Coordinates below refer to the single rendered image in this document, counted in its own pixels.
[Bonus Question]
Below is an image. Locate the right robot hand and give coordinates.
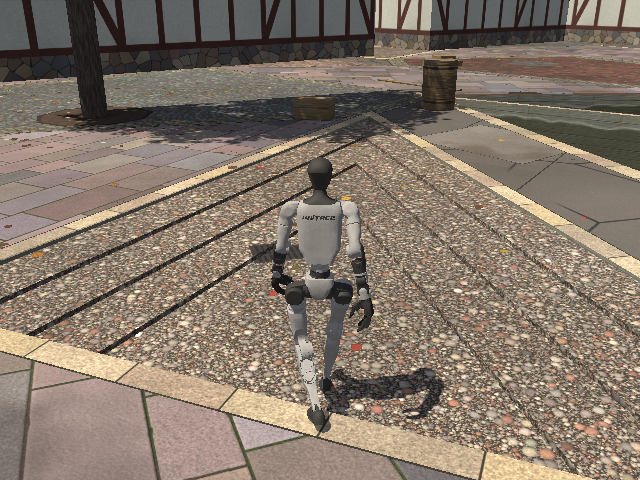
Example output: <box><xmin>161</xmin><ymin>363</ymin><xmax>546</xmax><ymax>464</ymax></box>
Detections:
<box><xmin>349</xmin><ymin>298</ymin><xmax>374</xmax><ymax>332</ymax></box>

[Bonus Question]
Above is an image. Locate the left robot hand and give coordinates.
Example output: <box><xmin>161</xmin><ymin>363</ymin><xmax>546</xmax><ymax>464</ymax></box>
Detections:
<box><xmin>271</xmin><ymin>274</ymin><xmax>294</xmax><ymax>295</ymax></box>

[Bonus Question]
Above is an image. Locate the right robot forearm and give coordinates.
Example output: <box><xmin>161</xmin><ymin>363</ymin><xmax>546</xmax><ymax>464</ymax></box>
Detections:
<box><xmin>351</xmin><ymin>243</ymin><xmax>371</xmax><ymax>300</ymax></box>

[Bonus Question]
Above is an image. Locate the left robot forearm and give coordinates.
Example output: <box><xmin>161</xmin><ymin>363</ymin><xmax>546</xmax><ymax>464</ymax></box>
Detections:
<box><xmin>271</xmin><ymin>240</ymin><xmax>287</xmax><ymax>278</ymax></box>

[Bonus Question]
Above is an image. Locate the humanoid robot torso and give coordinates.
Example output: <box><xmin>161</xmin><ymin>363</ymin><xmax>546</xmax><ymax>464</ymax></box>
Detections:
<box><xmin>297</xmin><ymin>196</ymin><xmax>344</xmax><ymax>300</ymax></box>

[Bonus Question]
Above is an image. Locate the robot right upper arm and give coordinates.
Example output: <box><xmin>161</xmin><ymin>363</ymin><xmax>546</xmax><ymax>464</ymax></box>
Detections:
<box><xmin>340</xmin><ymin>201</ymin><xmax>361</xmax><ymax>258</ymax></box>

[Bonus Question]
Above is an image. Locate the robot left upper arm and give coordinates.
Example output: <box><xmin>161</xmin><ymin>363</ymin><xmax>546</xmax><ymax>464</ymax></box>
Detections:
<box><xmin>275</xmin><ymin>201</ymin><xmax>300</xmax><ymax>254</ymax></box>

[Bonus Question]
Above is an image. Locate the robot left shin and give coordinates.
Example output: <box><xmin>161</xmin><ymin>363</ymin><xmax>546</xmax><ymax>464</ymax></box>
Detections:
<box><xmin>295</xmin><ymin>345</ymin><xmax>321</xmax><ymax>412</ymax></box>

